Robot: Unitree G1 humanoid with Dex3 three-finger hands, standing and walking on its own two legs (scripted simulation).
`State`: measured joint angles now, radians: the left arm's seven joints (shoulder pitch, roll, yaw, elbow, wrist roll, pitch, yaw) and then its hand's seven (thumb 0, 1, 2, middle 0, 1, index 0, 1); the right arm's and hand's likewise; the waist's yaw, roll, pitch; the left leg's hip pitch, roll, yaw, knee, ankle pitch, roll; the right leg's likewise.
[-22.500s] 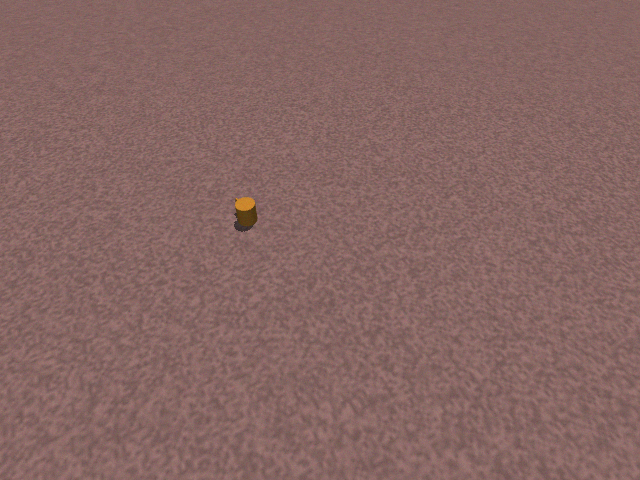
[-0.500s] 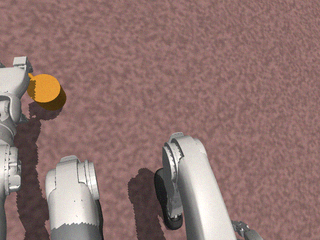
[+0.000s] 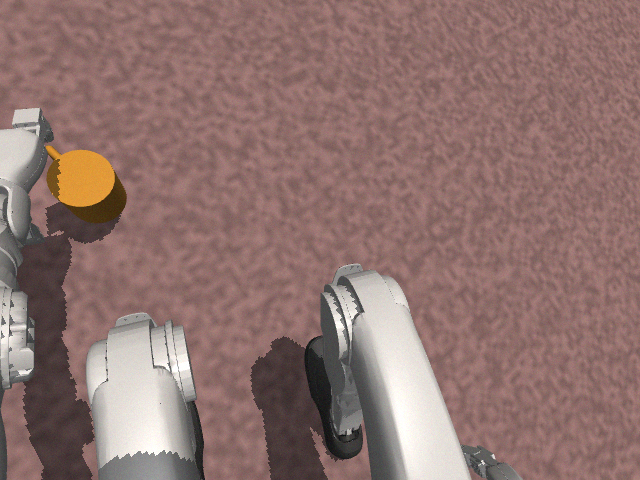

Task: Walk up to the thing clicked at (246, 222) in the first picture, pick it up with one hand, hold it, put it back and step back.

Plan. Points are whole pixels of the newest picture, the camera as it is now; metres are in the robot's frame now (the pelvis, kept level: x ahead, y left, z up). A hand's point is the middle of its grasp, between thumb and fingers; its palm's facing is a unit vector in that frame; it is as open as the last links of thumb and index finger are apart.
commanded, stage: rise first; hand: left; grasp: from above
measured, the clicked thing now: (82, 181) +0.55 +0.24 -0.29
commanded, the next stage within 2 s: approach in 0.62 s
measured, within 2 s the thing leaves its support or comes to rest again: neither
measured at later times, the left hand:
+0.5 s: hand (18, 190) +0.49 +0.27 -0.16, palm faces -0.44 -0.05 -0.90, open 14.1 cm
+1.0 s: hand (62, 170) +0.51 +0.23 -0.16, palm faces -0.42 -0.05 -0.91, open 13.4 cm
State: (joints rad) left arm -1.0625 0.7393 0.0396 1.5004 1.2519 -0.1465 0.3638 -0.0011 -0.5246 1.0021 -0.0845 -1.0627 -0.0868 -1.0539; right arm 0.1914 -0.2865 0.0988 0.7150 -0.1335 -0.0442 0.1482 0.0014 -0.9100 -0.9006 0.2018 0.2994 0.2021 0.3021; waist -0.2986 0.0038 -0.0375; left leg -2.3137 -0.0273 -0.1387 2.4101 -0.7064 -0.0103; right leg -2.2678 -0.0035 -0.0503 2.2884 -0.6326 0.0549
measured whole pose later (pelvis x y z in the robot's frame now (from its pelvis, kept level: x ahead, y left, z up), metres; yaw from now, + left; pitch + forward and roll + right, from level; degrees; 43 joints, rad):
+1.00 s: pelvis +0.00 +0.00 +0.00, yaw +0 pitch +35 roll -8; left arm -1.19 0.69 -0.05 1.59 1.26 -0.14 0.41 0.00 -0.48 1.05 -0.11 -1.15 -0.12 -1.14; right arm 0.18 -0.27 0.11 0.73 -0.15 -0.07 0.13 0.00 -0.91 -0.90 0.20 0.30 0.20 0.30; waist -0.34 -0.02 -0.04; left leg -2.32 -0.03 -0.14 2.40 -0.70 -0.02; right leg -2.28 0.00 -0.05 2.28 -0.62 0.05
